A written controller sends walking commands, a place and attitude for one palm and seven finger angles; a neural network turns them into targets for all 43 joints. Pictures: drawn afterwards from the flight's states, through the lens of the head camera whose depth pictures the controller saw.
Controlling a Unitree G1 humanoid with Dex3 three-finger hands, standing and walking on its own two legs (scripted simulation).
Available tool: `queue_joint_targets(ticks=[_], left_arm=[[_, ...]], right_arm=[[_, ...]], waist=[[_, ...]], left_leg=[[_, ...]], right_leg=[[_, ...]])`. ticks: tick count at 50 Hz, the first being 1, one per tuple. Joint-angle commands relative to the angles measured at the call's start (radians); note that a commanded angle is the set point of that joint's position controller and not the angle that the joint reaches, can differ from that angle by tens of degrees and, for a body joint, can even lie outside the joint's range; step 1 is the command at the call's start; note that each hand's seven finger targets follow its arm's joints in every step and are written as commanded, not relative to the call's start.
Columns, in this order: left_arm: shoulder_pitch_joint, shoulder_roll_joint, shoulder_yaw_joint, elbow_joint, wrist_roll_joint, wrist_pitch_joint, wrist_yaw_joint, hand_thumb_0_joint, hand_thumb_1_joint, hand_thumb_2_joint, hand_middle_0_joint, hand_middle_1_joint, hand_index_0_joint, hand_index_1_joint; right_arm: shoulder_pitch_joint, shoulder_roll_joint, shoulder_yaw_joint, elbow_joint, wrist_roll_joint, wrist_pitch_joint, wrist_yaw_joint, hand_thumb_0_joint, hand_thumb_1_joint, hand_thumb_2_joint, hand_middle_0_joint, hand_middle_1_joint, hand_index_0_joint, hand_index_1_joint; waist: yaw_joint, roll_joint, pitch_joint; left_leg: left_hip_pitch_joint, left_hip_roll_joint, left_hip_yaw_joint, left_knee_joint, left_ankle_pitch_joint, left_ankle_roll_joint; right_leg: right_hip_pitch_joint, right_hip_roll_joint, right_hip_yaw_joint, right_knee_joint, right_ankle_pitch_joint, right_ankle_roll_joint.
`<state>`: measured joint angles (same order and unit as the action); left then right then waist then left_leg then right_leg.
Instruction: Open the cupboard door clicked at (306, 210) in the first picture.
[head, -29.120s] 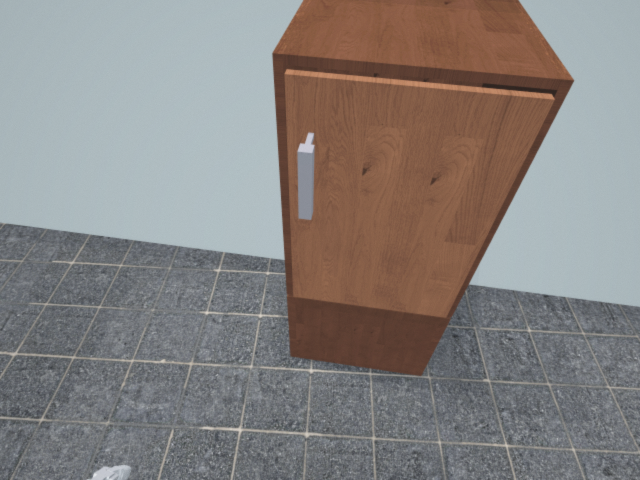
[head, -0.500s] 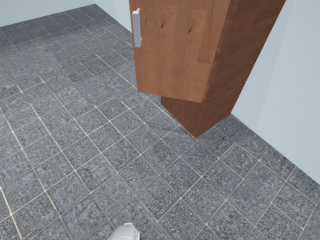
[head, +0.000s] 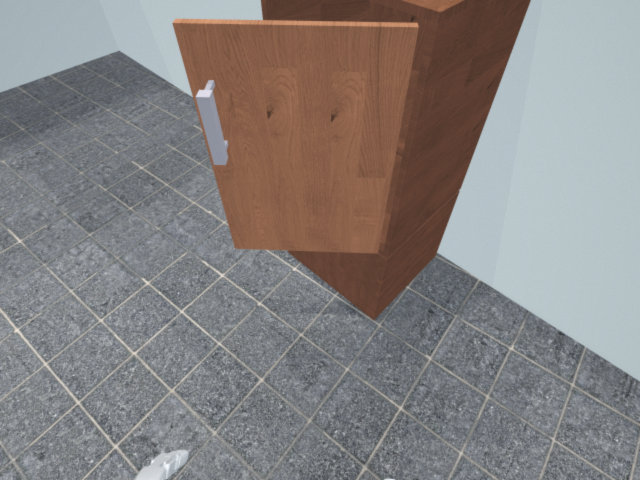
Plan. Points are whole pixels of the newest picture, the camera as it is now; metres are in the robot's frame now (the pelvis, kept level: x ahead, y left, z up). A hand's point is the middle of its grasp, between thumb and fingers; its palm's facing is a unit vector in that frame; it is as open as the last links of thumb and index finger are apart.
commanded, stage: take the last steps up to it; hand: left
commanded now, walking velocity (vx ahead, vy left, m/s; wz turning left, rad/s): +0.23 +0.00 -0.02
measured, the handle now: (215, 123) +0.71 +0.22 +0.05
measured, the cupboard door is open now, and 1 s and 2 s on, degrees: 41 41 41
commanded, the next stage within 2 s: come to a stop and stand still in 0.18 s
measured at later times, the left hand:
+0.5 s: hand out of the picture +0.12 +0.19 -0.19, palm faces +0.05 -0.99 -0.15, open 7.3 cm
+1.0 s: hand (220, 478) +0.16 +0.15 -0.16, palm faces +0.02 -0.98 -0.21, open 7.3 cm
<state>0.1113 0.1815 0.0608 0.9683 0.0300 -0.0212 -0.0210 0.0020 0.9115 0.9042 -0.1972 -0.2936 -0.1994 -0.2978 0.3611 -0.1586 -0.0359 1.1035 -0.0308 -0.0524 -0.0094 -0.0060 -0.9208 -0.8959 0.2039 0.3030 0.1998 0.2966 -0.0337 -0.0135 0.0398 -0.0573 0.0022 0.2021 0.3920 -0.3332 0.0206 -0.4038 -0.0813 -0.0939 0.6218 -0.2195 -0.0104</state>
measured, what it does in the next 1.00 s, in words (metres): walks ahead: right foot, then left foot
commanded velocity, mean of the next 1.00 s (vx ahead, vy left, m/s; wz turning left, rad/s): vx -0.03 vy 0.01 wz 0.00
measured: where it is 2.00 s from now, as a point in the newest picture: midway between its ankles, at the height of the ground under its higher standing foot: outside the picture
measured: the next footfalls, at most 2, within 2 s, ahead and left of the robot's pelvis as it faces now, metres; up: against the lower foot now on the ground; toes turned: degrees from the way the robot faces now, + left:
right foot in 0.02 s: +0.11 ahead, -0.11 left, +0.00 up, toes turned -7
left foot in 0.36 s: +0.24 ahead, +0.13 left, +0.00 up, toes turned +6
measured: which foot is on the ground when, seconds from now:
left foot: down 0.00-0.04, up 0.06-0.34, down 0.36-0.78, up 0.80-1.00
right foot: up 0.00-0.00, down 0.02-0.38, up 0.40-0.76, down 0.78-1.00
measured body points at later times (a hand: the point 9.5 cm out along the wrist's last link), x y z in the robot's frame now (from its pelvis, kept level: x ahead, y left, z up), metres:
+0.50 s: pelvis +0.15 +0.02 +0.00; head +0.18 +0.06 +0.44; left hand +0.12 +0.25 -0.18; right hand +0.23 -0.20 -0.14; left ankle +0.20 +0.12 -0.74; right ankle +0.08 -0.10 -0.72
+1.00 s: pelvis +0.11 -0.03 +0.01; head +0.13 -0.04 +0.46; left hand +0.16 +0.20 -0.14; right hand +0.13 -0.29 -0.15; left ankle +0.10 +0.09 -0.70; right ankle +0.11 -0.16 -0.74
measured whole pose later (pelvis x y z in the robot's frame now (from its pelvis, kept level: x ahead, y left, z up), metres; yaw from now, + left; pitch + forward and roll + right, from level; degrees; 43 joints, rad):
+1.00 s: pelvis +0.11 -0.03 +0.01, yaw -1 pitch +0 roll +1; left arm 0.26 0.16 0.03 1.00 0.03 0.01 0.02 0.00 0.91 0.90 -0.20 -0.29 -0.21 -0.30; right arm 0.25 -0.22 -0.07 1.04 -0.01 0.05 0.01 0.00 -0.91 -0.90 0.20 0.30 0.20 0.30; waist 0.01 -0.01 0.02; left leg -0.33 0.00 0.04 0.75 -0.40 -0.03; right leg -0.23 -0.05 -0.02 0.47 -0.25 0.01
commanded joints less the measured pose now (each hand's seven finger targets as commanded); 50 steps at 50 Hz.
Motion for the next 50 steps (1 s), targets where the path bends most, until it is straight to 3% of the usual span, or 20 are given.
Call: queue_joint_targets(ticks=[1, 2, 3, 8, 13, 16, 17, 19, 20, 22, 25, 29, 33, 36, 37, 39, 40, 41, 44, 50], left_arm=[[0.311, 0.157, 0.035, 0.054, 0.004, -0.033, 0.012, 0.0, 0.9, 0.9, -0.2, -0.3, -0.2, -0.3], [0.402, 0.244, 0.05, 0.081, -0.007, -0.035, 0.019, 0.0, 0.9, 0.9, -0.2, -0.3, -0.2, -0.3], [0.385, 0.231, 0.045, 0.074, -0.018, -0.034, 0.03, 0.0, 0.9, 0.9, -0.2, -0.3, -0.2, -0.3], [0.201, 0.093, 0.005, 0.043, -0.015, -0.052, 0.039, 0.0, 0.9, 0.9, -0.2, -0.3, -0.2, -0.3], [0.206, 0.116, 0.013, 0.074, -0.01, -0.052, 0.032, 0.0, 0.9, 0.9, -0.2, -0.3, -0.2, -0.3], [0.175, 0.09, -0.001, 0.097, -0.02, -0.034, 0.037, 0.0, 0.9, 0.9, -0.2, -0.3, -0.2, -0.3], [0.204, 0.062, -0.014, 0.101, -0.022, -0.027, 0.041, 0.0, 0.9, 0.9, -0.2, -0.3, -0.2, -0.3], [0.271, 0.021, -0.033, 0.112, -0.029, -0.003, 0.055, 0.0, 0.9, 0.9, -0.2, -0.3, -0.2, -0.3], [0.289, 0.019, -0.032, 0.117, -0.024, 0.008, 0.062, 0.0, 0.9, 0.9, -0.2, -0.3, -0.2, -0.3], [0.278, 0.059, -0.027, 0.121, -0.022, 0.044, 0.057, 0.0, 0.9, 0.9, -0.2, -0.3, -0.2, -0.3], [0.233, 0.098, -0.004, 0.08, -0.016, 0.066, 0.057, 0.0, 0.9, 0.9, -0.2, -0.3, -0.2, -0.3], [0.215, 0.083, 0.016, 0.031, -0.014, 0.082, 0.048, 0.0, 0.9, 0.9, -0.2, -0.3, -0.2, -0.3], [0.214, 0.061, 0.021, 0.001, -0.012, 0.088, 0.04, 0.0, 0.9, 0.9, -0.2, -0.3, -0.2, -0.3], [0.285, 0.055, 0.017, 0.012, -0.009, 0.07, 0.038, 0.0, 0.9, 0.9, -0.2, -0.3, -0.2, -0.3], [0.323, 0.074, 0.019, 0.026, -0.004, 0.062, 0.041, 0.0, 0.9, 0.9, -0.2, -0.3, -0.2, -0.3], [0.231, 0.206, 0.022, -0.011, 0.007, 0.039, 0.051, 0.0, 0.9, 0.9, -0.2, -0.3, -0.2, -0.3], [0.155, 0.216, 0.014, -0.045, 0.003, 0.035, 0.053, 0.0, 0.9, 0.9, -0.2, -0.3, -0.2, -0.3], [0.09, 0.225, 0.011, -0.061, 0.007, 0.034, 0.048, 0.0, 0.9, 0.9, -0.2, -0.3, -0.2, -0.3], [0.071, 0.177, 0.008, -0.048, -0.004, 0.018, 0.049, 0.0, 0.9, 0.9, -0.2, -0.3, -0.2, -0.3], [0.185, 0.208, 0.028, 0.004, -0.001, 0.009, 0.054, 0.0, 0.9, 0.9, -0.2, -0.3, -0.2, -0.3]], right_arm=[[-0.004, -0.099, -0.013, -0.052, 0.015, -0.015, 0.0, 0.0, -0.9, -0.9, 0.2, 0.3, 0.2, 0.3], [-0.006, -0.077, -0.01, -0.077, 0.02, -0.015, 0.005, 0.0, -0.9, -0.9, 0.2, 0.3, 0.2, 0.3], [-0.06, -0.108, -0.016, -0.087, 0.02, -0.008, 0.004, 0.0, -0.9, -0.9, 0.2, 0.3, 0.2, 0.3], [-0.06, -0.03, -0.008, -0.059, 0.013, 0.02, 0.009, 0.0, -0.9, -0.9, 0.2, 0.3, 0.2, 0.3], [-0.072, -0.003, -0.004, -0.057, 0.013, 0.018, 0.021, 0.0, -0.9, -0.9, 0.2, 0.3, 0.2, 0.3], [-0.025, -0.019, 0.004, -0.027, 0.01, 0.007, 0.008, 0.0, -0.9, -0.9, 0.2, 0.3, 0.2, 0.3], [0.007, -0.066, 0.0, -0.017, 0.009, 0.0, 0.0, 0.0, -0.9, -0.9, 0.2, 0.3, 0.2, 0.3], [-0.002, -0.168, -0.012, -0.03, 0.013, 0.009, -0.026, 0.0, -0.9, -0.9, 0.2, 0.3, 0.2, 0.3], [-0.017, -0.186, -0.014, -0.035, 0.009, 0.023, -0.031, 0.0, -0.9, -0.9, 0.2, 0.3, 0.2, 0.3], [-0.07, -0.187, -0.011, -0.043, 0.014, 0.036, -0.052, 0.0, -0.9, -0.9, 0.2, 0.3, 0.2, 0.3], [-0.053, -0.215, -0.032, -0.055, 0.014, 0.054, -0.068, 0.0, -0.9, -0.9, 0.2, 0.3, 0.2, 0.3], [-0.147, -0.227, -0.054, -0.106, 0.01, 0.065, -0.07, 0.0, -0.9, -0.9, 0.2, 0.3, 0.2, 0.3], [-0.224, -0.214, -0.06, -0.135, 0.002, 0.07, -0.05, 0.0, -0.9, -0.9, 0.2, 0.3, 0.2, 0.3], [-0.247, -0.213, -0.062, -0.147, 0.002, 0.079, -0.031, 0.0, -0.9, -0.9, 0.2, 0.3, 0.2, 0.3], [-0.24, -0.187, -0.06, -0.151, 0.008, 0.085, -0.024, 0.0, -0.9, -0.9, 0.2, 0.3, 0.2, 0.3], [-0.237, -0.068, -0.035, -0.184, 0.022, 0.101, 0.0, 0.0, -0.9, -0.9, 0.2, 0.3, 0.2, 0.3], [-0.258, -0.106, -0.038, -0.191, 0.018, 0.105, 0.01, 0.0, -0.9, -0.9, 0.2, 0.3, 0.2, 0.3], [-0.221, -0.093, -0.038, -0.178, 0.014, 0.099, 0.022, 0.0, -0.9, -0.9, 0.2, 0.3, 0.2, 0.3], [-0.157, -0.115, -0.043, -0.127, 0.011, 0.099, 0.018, 0.0, -0.9, -0.9, 0.2, 0.3, 0.2, 0.3], [-0.126, -0.092, -0.024, -0.123, 0.02, 0.066, 0.007, 0.0, -0.9, -0.9, 0.2, 0.3, 0.2, 0.3]], waist=[[0.147, -0.133, -0.105], [0.159, -0.305, -0.142], [0.169, -0.192, -0.101], [0.042, -0.101, -0.033], [0.039, -0.087, -0.033], [0.0, -0.088, -0.02], [-0.002, 0.023, -0.063], [0.019, 0.206, -0.11], [0.016, 0.151, -0.071], [0.022, 0.248, -0.048], [-0.002, 0.216, -0.081], [0.024, 0.097, -0.159], [0.047, 0.211, -0.128], [0.081, 0.189, -0.102], [0.094, 0.103, -0.083], [0.076, -0.323, 0.014], [0.074, -0.232, 0.05], [0.037, -0.155, 0.039], [0.027, -0.229, 0.073], [0.075, -0.118, -0.031]], left_leg=[[-0.338, 0.094, -0.033, 0.321, 0.225, 0.015], [-0.536, -0.007, -0.009, 0.604, -0.251, -0.025], [-0.582, 0.035, -0.139, 0.739, -0.278, -0.019], [-0.456, 0.103, -0.164, 0.592, -0.055, -0.055], [-0.328, 0.06, -0.102, 0.298, 0.048, -0.06], [-0.115, 0.032, -0.104, 0.076, 0.261, -0.06], [-0.007, 0.093, -0.169, 0.05, 0.457, -0.043], [-0.027, 0.335, -0.37, 0.039, 0.837, 0.094], [-0.109, 0.348, -0.35, 0.015, 0.792, 0.123], [-0.083, 0.345, -0.381, -0.024, 0.953, 0.133], [-0.022, 0.386, -0.364, 0.027, 1.143, 0.187], [-0.025, 0.381, -0.324, 0.033, 0.858, 0.194], [-0.195, 0.341, -0.278, -0.038, 0.462, 0.144], [-0.321, 0.274, -0.277, -0.028, 0.081, 0.088], [-0.389, 0.205, -0.237, 0.026, -0.047, 0.047], [-0.43, 0.018, -0.142, 0.338, -0.203, -0.052], [-0.376, 0.043, -0.205, 0.434, -0.196, -0.039], [-0.326, 0.023, -0.184, 0.481, -0.141, -0.037], [-0.366, 0.036, -0.203, 0.508, -0.034, -0.044], [-0.288, -0.003, -0.159, 0.133, -0.066, -0.058]], right_leg=[[0.519, -0.135, 0.215, -0.172, 0.1, -0.108], [0.65, -0.35, 0.497, -0.304, 0.193, -0.231], [0.577, -0.375, 0.511, -0.349, 0.158, -0.27], [0.315, -0.219, 0.159, -0.368, 0.416, -0.173], [0.268, -0.178, 0.111, -0.363, 0.276, -0.16], [0.165, -0.109, 0.06, -0.249, 0.248, -0.089], [0.128, -0.062, 0.038, -0.162, 0.205, -0.044], [0.142, 0.011, 0.006, -0.057, -0.204, 0.027], [0.189, 0.022, 0.024, -0.012, -0.305, 0.025], [0.111, 0.023, 0.031, 0.114, -0.345, 0.039], [0.008, 0.028, 0.102, 0.334, -0.392, 0.032], [-0.045, 0.05, 0.126, 0.436, -0.324, 0.039], [0.059, 0.045, 0.092, 0.299, -0.261, 0.036], [0.241, 0.057, 0.026, 0.007, -0.129, 0.024], [0.311, 0.051, 0.031, -0.121, -0.065, 0.021], [0.095, -0.269, 0.454, -0.486, -0.409, -0.101], [-0.038, -0.312, 0.468, -0.53, -0.503, -0.146], [-0.088, -0.267, 0.406, -0.504, -0.485, -0.138], [0.022, -0.199, 0.311, -0.446, -0.222, -0.105], [0.312, -0.227, 0.293, -0.273, 0.268, -0.141]])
